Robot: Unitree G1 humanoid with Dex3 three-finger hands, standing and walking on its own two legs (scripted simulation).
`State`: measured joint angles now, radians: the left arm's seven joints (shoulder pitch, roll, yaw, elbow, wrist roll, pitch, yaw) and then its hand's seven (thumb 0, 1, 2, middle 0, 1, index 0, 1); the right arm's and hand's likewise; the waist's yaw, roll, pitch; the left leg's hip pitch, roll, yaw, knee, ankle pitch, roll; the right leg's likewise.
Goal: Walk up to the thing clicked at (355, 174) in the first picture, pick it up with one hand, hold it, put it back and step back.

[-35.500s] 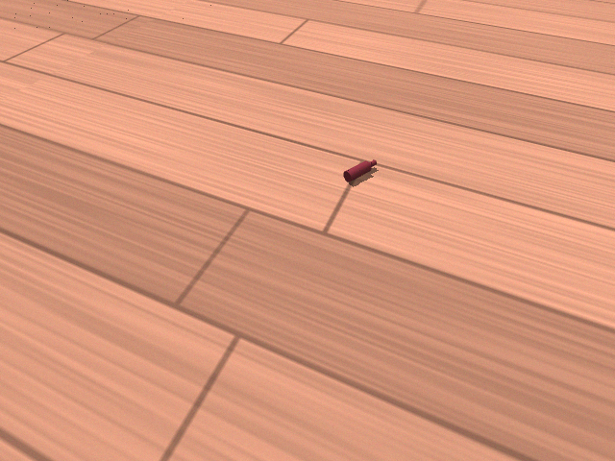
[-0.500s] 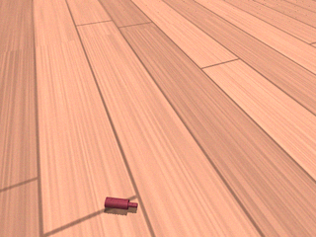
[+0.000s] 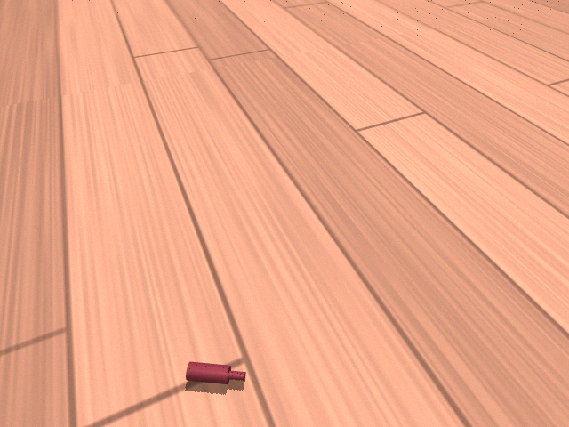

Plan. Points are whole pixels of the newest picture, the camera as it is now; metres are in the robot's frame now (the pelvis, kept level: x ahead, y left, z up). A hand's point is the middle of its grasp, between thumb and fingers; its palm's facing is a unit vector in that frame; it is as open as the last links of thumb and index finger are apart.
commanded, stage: stand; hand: left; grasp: from above
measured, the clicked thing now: (216, 373) +0.44 +0.24 -0.75
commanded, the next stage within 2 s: step back in 1.52 s
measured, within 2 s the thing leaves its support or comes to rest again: neither
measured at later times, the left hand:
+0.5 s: hand out of the picture +0.07 +0.24 -0.16, palm faces +0.02 -0.94 -0.34, open 7.4 cm
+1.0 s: hand out of the picture +0.09 +0.24 -0.15, palm faces +0.02 -0.94 -0.34, open 7.4 cm
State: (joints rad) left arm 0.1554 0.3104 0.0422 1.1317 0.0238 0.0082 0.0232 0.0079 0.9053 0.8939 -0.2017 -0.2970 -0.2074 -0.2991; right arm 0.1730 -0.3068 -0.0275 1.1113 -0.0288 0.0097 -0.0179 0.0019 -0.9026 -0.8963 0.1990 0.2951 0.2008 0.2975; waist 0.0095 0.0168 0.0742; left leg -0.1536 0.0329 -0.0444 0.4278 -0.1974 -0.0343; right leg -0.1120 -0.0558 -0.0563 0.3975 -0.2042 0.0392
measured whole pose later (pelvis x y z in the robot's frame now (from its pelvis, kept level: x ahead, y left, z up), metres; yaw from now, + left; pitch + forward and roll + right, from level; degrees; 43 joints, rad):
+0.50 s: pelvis +0.01 -0.01 +0.00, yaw +0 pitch -3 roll +0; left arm 0.12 0.31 0.04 1.15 0.02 0.01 0.01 0.01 0.91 0.89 -0.20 -0.30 -0.21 -0.30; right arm 0.12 -0.32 -0.01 1.13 -0.02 0.00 -0.01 0.00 -0.90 -0.90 0.20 0.30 0.20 0.30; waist 0.01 0.02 0.08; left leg -0.13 0.04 -0.04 0.38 -0.19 -0.04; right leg -0.10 -0.05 -0.05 0.36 -0.20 0.03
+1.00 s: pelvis +0.02 -0.01 +0.00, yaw +0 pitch -3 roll +0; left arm 0.10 0.32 0.04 1.14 0.01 0.00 0.01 0.01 0.91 0.89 -0.20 -0.30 -0.21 -0.30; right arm 0.10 -0.33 0.00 1.13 -0.02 0.00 -0.01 0.00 -0.90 -0.90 0.20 0.30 0.20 0.30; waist 0.01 0.02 0.07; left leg -0.12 0.04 -0.04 0.36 -0.19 -0.05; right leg -0.09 -0.05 -0.06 0.35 -0.20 0.03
